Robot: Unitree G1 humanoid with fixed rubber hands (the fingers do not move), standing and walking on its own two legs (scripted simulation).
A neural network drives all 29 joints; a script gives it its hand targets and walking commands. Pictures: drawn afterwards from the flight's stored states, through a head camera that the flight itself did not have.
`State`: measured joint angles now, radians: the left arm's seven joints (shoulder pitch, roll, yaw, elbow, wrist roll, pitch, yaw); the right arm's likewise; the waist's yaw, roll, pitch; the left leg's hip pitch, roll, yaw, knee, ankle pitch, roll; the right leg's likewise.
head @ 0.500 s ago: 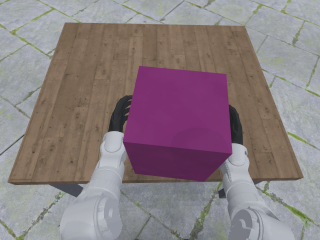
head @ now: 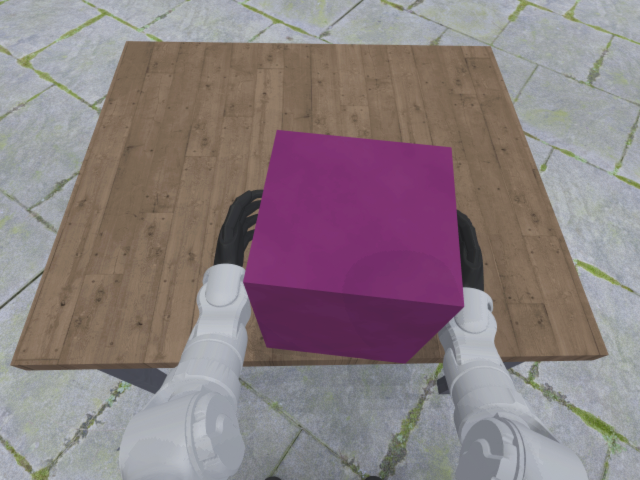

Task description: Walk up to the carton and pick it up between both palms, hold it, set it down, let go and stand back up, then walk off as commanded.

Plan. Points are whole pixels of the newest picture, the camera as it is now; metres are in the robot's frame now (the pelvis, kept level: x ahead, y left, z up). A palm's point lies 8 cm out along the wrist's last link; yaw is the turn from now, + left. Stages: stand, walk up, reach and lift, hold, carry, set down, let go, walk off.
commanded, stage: set down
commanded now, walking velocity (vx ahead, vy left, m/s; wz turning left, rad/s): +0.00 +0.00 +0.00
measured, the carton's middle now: (348, 259) +0.40 -0.02 -0.02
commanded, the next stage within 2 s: none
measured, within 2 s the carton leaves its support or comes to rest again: rests again in 0.62 s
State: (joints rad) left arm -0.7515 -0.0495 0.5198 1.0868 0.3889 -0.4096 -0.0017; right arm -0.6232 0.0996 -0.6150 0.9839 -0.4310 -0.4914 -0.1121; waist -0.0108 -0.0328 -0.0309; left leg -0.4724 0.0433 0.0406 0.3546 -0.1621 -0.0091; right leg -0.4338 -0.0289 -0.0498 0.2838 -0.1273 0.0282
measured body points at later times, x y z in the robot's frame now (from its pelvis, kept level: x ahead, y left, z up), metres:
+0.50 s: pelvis -0.01 -0.01 -0.01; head +0.12 +0.01 +0.42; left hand +0.41 +0.17 -0.04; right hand +0.39 -0.14 -0.03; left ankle -0.01 +0.12 -0.74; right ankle -0.02 -0.14 -0.74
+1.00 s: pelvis -0.05 +0.00 -0.02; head +0.03 +0.02 +0.42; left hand +0.37 +0.17 -0.01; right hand +0.34 -0.14 -0.01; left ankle -0.01 +0.12 -0.74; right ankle -0.02 -0.14 -0.74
